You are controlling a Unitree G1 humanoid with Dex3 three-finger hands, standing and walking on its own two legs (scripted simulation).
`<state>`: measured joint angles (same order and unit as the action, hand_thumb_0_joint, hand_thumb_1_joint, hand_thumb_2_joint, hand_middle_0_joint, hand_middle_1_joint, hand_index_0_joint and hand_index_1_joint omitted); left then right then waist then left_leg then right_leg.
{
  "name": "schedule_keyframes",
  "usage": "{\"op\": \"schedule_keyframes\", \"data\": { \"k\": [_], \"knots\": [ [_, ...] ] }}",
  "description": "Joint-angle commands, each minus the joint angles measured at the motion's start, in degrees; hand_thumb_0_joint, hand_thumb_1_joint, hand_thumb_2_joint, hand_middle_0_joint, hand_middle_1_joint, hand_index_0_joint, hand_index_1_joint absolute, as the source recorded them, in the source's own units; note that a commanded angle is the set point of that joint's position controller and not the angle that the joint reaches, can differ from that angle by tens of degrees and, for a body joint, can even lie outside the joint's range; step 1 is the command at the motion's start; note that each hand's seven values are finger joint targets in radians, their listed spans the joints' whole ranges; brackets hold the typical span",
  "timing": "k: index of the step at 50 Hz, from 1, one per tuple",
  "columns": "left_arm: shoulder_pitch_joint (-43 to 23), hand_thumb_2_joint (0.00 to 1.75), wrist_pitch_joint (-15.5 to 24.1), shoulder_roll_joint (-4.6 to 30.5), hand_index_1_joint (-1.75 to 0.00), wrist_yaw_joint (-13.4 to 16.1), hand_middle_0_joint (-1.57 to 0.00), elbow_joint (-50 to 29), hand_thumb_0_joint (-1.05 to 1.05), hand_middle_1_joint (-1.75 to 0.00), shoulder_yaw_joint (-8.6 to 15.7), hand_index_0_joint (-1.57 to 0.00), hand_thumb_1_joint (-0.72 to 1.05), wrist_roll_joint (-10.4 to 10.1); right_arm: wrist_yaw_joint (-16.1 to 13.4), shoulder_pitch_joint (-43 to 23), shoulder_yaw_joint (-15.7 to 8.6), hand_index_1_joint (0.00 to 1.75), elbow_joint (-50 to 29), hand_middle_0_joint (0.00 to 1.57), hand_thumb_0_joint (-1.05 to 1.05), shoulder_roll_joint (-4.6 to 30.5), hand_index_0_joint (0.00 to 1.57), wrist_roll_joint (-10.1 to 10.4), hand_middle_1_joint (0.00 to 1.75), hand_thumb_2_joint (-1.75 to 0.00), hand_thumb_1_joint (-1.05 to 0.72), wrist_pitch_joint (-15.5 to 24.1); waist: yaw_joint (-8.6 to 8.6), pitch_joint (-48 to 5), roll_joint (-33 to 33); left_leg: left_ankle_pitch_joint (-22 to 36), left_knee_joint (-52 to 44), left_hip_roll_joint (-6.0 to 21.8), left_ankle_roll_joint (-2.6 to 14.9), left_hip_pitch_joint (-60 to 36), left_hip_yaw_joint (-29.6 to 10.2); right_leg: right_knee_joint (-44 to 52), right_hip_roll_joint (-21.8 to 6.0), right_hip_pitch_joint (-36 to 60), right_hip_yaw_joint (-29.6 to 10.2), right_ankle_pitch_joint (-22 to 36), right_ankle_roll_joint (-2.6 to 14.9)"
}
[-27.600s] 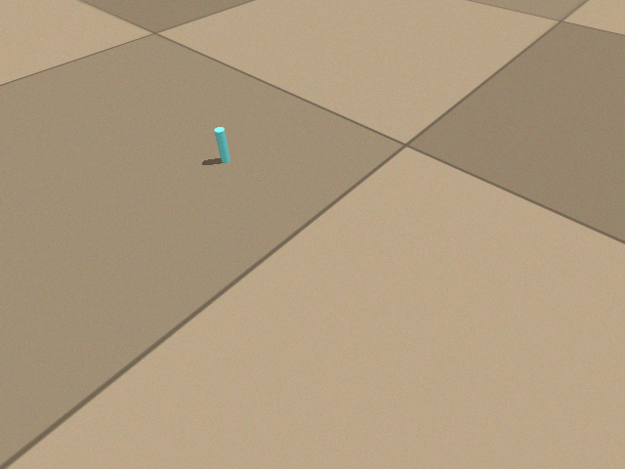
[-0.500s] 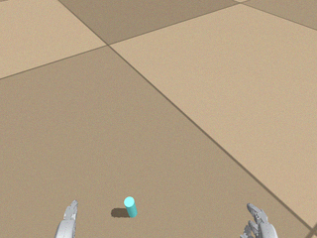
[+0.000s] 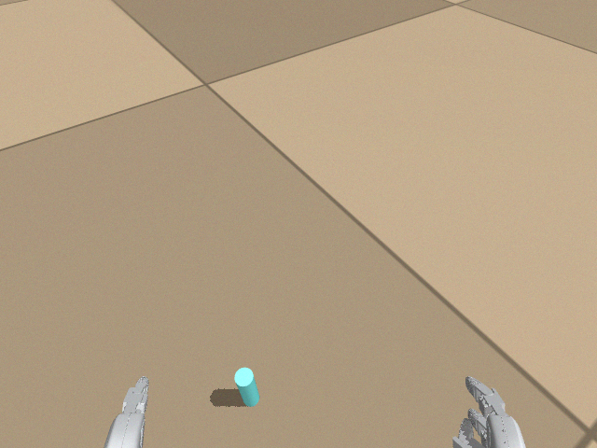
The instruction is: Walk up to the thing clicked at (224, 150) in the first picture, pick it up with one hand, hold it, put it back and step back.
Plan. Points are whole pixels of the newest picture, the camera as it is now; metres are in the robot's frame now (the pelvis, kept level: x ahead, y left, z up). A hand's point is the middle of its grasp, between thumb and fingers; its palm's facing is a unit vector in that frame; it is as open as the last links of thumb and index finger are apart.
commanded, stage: home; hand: left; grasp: from the side
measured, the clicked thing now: (247, 388) +0.42 +0.17 -0.63
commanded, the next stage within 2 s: stand in 0.58 s
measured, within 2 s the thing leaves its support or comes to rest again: neither
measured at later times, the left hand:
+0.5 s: hand (175, 443) +0.17 +0.18 -0.06, palm faces +0.09 -0.95 -0.28, open 17.6 cm
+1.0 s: hand (173, 444) +0.17 +0.18 -0.06, palm faces +0.10 -0.95 -0.28, open 12.7 cm
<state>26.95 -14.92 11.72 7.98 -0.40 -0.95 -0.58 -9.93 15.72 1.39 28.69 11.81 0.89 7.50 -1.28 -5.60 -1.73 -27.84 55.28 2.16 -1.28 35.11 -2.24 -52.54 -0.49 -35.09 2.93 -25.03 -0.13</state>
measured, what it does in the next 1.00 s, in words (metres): stands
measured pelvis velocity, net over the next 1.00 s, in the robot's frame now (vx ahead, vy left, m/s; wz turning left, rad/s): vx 0.01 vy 0.00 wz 0.00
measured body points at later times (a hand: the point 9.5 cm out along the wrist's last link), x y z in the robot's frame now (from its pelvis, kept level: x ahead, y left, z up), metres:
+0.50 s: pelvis +0.01 +0.00 +0.00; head +0.04 +0.00 +0.45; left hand +0.17 +0.23 -0.04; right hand +0.17 -0.24 -0.07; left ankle +0.00 +0.13 -0.69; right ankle +0.02 -0.12 -0.69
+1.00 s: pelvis +0.01 +0.00 +0.00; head +0.03 +0.00 +0.45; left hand +0.16 +0.23 -0.04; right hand +0.17 -0.24 -0.07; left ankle +0.00 +0.13 -0.69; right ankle +0.02 -0.12 -0.69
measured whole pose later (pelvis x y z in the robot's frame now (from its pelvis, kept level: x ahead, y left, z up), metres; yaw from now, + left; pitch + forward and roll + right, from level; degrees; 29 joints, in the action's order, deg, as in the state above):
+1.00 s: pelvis +0.01 +0.00 +0.00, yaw +0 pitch +8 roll -2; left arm 27.0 -15.4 11.7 7.8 -0.8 -0.9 -0.5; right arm -10.2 15.9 1.4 29.0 11.7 0.6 7.7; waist -1.1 -5.6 -1.6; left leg -28.3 55.3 2.1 -1.1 34.9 -2.2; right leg -52.4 -0.5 -34.8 2.8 -25.5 -0.3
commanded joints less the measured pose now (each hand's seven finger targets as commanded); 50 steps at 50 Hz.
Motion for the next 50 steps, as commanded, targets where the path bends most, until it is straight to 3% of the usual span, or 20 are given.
{"op": "schedule_keyframes", "data": {
  "k": [1, 6, 11, 15, 21, 23, 25, 27, 29, 30, 31, 34, 36, 37, 45, 50],
  "knots": [
    [-1.39, 0.04, 2.83, 5.8, -0.05, 0.41, -0.05, -10.38, 0.0, -0.05, 3.65, -0.05, -0.58, 0.37, -0.68, -4.12, -2.77, 0.3, -9.0, 0.2, 0.0, 6.6, 0.2, -0.17, 0.3, -0.9, -0.9, 3.13, 0.02, -5.08, 0.97, 10.07, -8.94, -2.03, 1.69, -2.04, 2.12, 9.54, 1.12, 4.85, 0.58, 8.36, 0.17],
    [-0.67, 0.03, 2.84, 5.67, -0.05, 0.36, -0.04, -10.47, 0.0, -0.05, 3.74, -0.04, -0.59, 0.43, -0.94, -3.96, -3.01, 0.3, -8.9, 0.2, 0.0, 6.9, 0.2, -0.23, 0.3, -0.9, -0.9, 3.32, 0.07, -5.5, 0.81, 9.49, -9.11, -1.95, 1.63, -2.33, 2.11, 9.35, 1.17, 4.76, 0.54, 7.75, 0.27],
    [-1.03, 0.03, 3.02, 5.9, -0.05, 0.41, -0.04, -11.15, 0.0, -0.05, 3.71, -0.04, -0.6, 0.5, -0.99, -3.38, -2.99, 0.3, -8.61, 0.2, 0.0, 6.76, 0.2, -0.37, 0.3, -0.9, -0.9, 3.28, -0.09, -6.72, -0.48, 12.42, -8.76, -1.86, 1.37, -3.18, 1.99, 8.28, 1.33, 5.31, 0.65, 10.43, 0.42],
    [-1.86, 0.04, 2.99, 5.66, -0.05, 0.51, -0.05, -11.42, 0.0, -0.05, 3.57, -0.05, -0.58, 0.4, -0.88, -3.7, -3.04, 0.3, -8.56, 0.2, 0.0, 6.94, 0.2, -0.27, 0.3, -0.9, -0.9, 3.43, 0.08, -5.43, -0.49, 10.31, -9.67, -1.68, 1.32, -2.52, 1.52, 8.41, 1.46, 4.6, 0.9, 8.14, 0.56],
    [-1.26, 0.05, 2.66, 5.48, -0.05, 0.23, -0.05, -10.86, 0.0, -0.05, 3.43, -0.05, -0.56, 0.38, -0.92, -3.33, -2.84, 0.3, -8.28, 0.2, 0.0, 6.61, 0.2, -0.38, 0.3, -0.9, -0.9, 3.3, -0.31, -6.34, -0.3, 12.48, -8.56, -1.84, 1.48, -3.1, 2.03, 8.63, 1.27, 4.93, 0.58, 10.61, 0.25],
    [-0.96, 0.04, 2.68, 5.79, -0.05, 0.32, -0.05, -11.1, 0.0, -0.05, 3.83, -0.05, -0.58, 0.42, -0.93, -3.38, -3.17, 0.3, -8.44, 0.2, 0.0, 6.93, 0.2, -0.33, 0.3, -0.9, -0.9, 3.43, 0.26, -6.67, 0.16, 13.04, -8.85, -1.73, 1.38, -3.24, 1.8, 8.11, 1.4, 5.32, 0.9, 10.83, 0.4],
    [-0.56, 0.04, 2.76, 6.01, -0.05, 0.42, -0.05, -11.72, 0.0, -0.05, 4.15, -0.05, -0.58, 0.48, -0.97, -3.16, -3.36, 0.3, -8.59, 0.2, 0.0, 7.16, 0.2, -0.42, 0.3, -0.9, -0.9, 3.26, 0.26, -8.15, -0.61, 15.95, -8.53, -1.56, 1.13, -4.07, 1.61, 7.23, 1.53, 6.32, 1.02, 13.18, 0.63],
    [0.12, 0.04, 2.46, 4.82, -0.05, 0.26, -0.05, -9.39, 0.0, -0.05, 3.09, -0.05, -0.58, 0.47, -0.89, -2.99, -3.01, 0.3, -8.0, 0.2, 0.0, 6.73, 0.2, -0.43, 0.3, -0.9, -0.9, 3.14, -0.29, -6.86, 0.52, 16.31, -8.37, -1.49, 1.22, -3.84, 1.68, 7.35, 1.63, 5.63, 1.11, 13.55, 0.52],
    [-2.6, 0.05, 2.71, 6.35, -0.06, 0.42, -0.05, -12.37, 0.0, -0.06, 3.98, -0.05, -0.55, 0.36, -0.85, -3.5, -3.08, 0.3, -8.34, 0.2, 0.0, 6.87, 0.2, -0.35, 0.3, -0.9, -0.9, 3.12, -0.14, -6.83, -0.9, 15.35, -8.47, -1.67, 1.26, -3.69, 1.7, 7.94, 1.35, 5.7, 0.91, 13.04, 0.44],
    [-2.36, 0.05, 2.61, 6.37, -0.05, 0.48, -0.05, -11.57, 0.0, -0.05, 4.3, -0.05, -0.56, 0.44, -1.0, -3.36, -3.17, 0.3, -8.34, 0.2, 0.0, 6.95, 0.2, -0.41, 0.3, -0.9, -0.9, 3.11, -0.17, -7.12, 0.42, 14.96, -8.38, -1.64, 1.41, -3.8, 1.74, 8.11, 1.31, 6.11, 0.82, 12.76, 0.32],
    [-0.32, 0.05, 2.21, 4.63, -0.05, 0.26, -0.05, -8.14, 0.0, -0.05, 2.95, -0.05, -0.57, 0.49, -0.91, -3.17, -2.79, 0.3, -7.81, 0.2, 0.0, 6.53, 0.2, -0.37, 0.3, -0.9, -0.9, 3.2, -0.38, -5.25, 0.97, 14.47, -8.61, -1.62, 1.42, -3.44, 1.82, 8.1, 1.42, 5.05, 0.92, 12.25, 0.25],
    [-0.13, 0.04, 2.3, 5.09, -0.05, 0.29, -0.05, -9.37, 0.0, -0.05, 3.67, -0.05, -0.58, 0.44, -0.96, -3.25, -2.87, 0.3, -8.24, 0.2, 0.0, 6.45, 0.2, -0.45, 0.3, -0.9, -0.9, 3.09, 0.15, -6.29, 0.75, 14.3, -8.81, -1.64, 1.33, -3.36, 1.73, 8.02, 1.45, 5.76, 1.12, 11.95, 0.38],
    [-1.64, 0.2, 2.51, 6.27, -0.21, 0.36, -0.2, -11.76, 0.0, -0.21, 4.17, -0.2, -0.42, 0.44, -0.9, -3.24, -2.98, 0.3, -8.21, 0.2, 0.0, 6.8, 0.2, -0.44, 0.3, -0.9, -0.9, 3.04, 0.23, -7.34, -1.28, 15.24, -8.87, -1.67, 1.17, -4.02, 1.69, 7.75, 1.35, 6.23, 0.91, 12.58, 0.62],
    [-0.98, 0.28, 2.47, 5.66, -0.29, 0.26, -0.2, -11.35, 0.0, -0.29, 3.56, -0.2, -0.34, 0.42, -0.92, -3.46, -3.19, 0.3, -8.6, 0.2, 0.0, 6.99, 0.2, -0.4, 0.3, -0.9, -0.9, 3.06, 0.22, -6.86, -0.44, 15.31, -9.02, -1.55, 1.17, -4.1, 1.65, 7.72, 1.43, 6.03, 1.07, 12.69, 0.59],
    [-0.78, 0.9, 2.29, 5.65, -0.3, 0.28, -0.2, -10.61, 0.0, -0.3, 3.6, -0.2, 0.3, 0.53, -1.05, -3.34, -3.16, 0.3, -8.67, 0.2, 0.0, 6.97, 0.2, -0.47, 0.3, -0.9, -0.9, 3.25, -0.13, -6.03, 1.01, 12.35, -8.79, -1.8, 1.56, -3.26, 2.0, 8.77, 1.18, 5.32, 0.8, 10.37, 0.29],
    [-1.83, 0.9, 2.47, 6.32, -0.3, 0.5, -0.2, -12.08, 0.0, -0.3, 4.08, -0.2, 0.7, 0.46, -1.04, -3.34, -3.06, 0.3, -8.59, 0.2, 0.0, 6.87, 0.2, -0.39, 0.3, -0.9, -0.9, 3.3, 0.38, -6.82, -1.23, 13.61, -8.94, -1.77, 1.28, -3.41, 1.77, 7.89, 1.24, 5.62, 0.91, 11.35, 0.55]
  ]
}}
